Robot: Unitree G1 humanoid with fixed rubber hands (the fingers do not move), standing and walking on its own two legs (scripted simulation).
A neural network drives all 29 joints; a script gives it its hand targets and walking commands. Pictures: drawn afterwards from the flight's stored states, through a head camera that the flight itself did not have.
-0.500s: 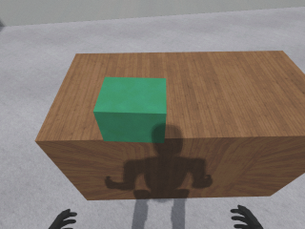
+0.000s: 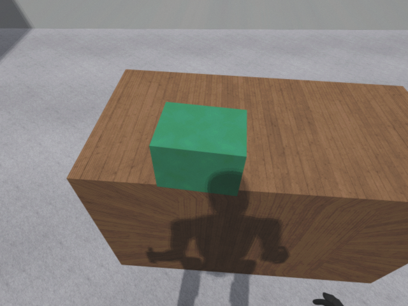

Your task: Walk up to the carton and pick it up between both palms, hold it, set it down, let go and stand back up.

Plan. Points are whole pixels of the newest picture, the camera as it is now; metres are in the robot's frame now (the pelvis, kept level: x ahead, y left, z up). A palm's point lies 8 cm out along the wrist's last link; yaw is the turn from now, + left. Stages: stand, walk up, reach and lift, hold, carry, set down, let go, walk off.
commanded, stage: walk up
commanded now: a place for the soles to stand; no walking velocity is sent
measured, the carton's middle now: (201, 148) +0.49 +0.02 +0.00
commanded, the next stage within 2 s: none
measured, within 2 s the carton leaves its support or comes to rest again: neither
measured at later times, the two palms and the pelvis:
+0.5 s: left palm out of the picture +0.16 +0.28 -0.09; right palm (323, 295) +0.18 -0.24 -0.11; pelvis +0.06 +0.02 +0.00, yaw +0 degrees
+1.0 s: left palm (64, 283) +0.20 +0.30 -0.09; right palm (324, 289) +0.19 -0.24 -0.09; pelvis +0.07 +0.04 +0.00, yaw -7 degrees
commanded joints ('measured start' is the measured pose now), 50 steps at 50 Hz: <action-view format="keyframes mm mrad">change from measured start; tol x16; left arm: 1 38 197 68 -40 23 -27 27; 50 -18 109 71 -128 -26 -14 14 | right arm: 1 -42 -95 -44 -109 -21 -27 10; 9 167 -207 -81 -38 -17 -38 -41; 17 -151 -152 -17 -90 5 5 -37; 50 -165 -189 -24 -107 2 18 -16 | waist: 1 16 -36 128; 6 -62 198 55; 25 -24 -161 -13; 30 10 88 -53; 50 -15 7 -4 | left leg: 1 -226 93 67 61 -76 -7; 4 117 80 8 -150 81 35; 7 200 303 -462 -374 15 229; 12 289 326 -232 -224 682 260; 16 55 216 -26 -72 602 132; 20 -6 78 90 202 -235 -44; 23 -96 114 73 140 -187 -46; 27 174 113 91 -215 138 -13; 33 65 224 25 -229 277 54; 50 50 214 130 -175 69 62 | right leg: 1 61 -398 422 -374 -258 -211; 6 -229 4 67 112 -129 11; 10 -416 24 227 386 -253 15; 17 139 31 218 -145 320 -7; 20 -81 -310 680 -282 136 -254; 25 -44 -157 511 -169 416 -146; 30 -24 39 278 -14 190 7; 50 -85 36 391 -3 306 -25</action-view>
